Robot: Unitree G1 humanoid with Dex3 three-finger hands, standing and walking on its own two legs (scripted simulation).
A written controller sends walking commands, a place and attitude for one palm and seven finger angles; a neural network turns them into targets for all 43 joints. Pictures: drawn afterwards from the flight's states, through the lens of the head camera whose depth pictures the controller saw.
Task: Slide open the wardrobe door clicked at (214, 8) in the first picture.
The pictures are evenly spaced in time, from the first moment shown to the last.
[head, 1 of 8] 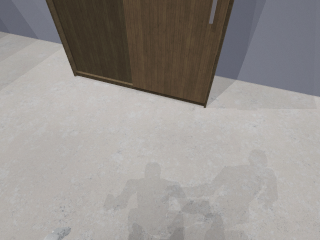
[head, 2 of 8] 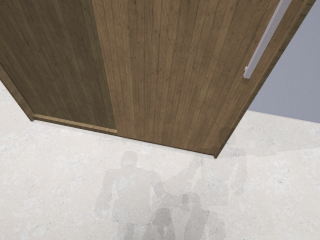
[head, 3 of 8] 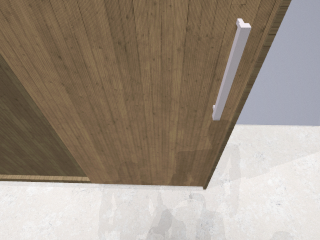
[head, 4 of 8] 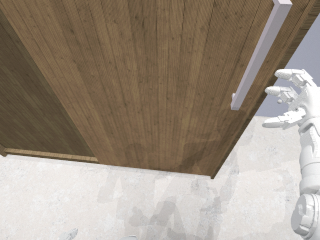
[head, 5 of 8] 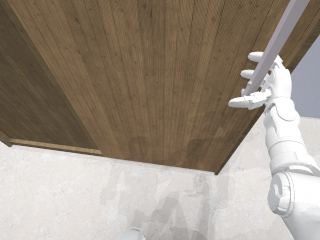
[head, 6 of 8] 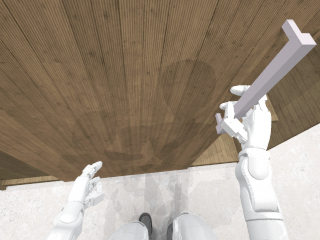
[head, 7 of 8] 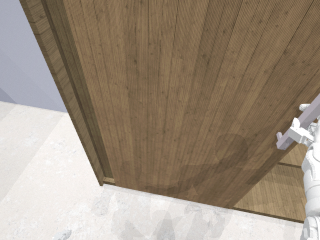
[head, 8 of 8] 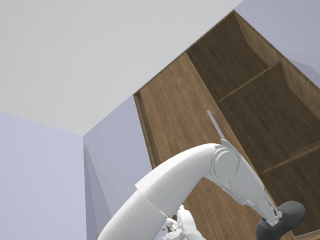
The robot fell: yes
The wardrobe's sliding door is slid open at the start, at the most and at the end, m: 0.00 0.59 0.59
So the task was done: no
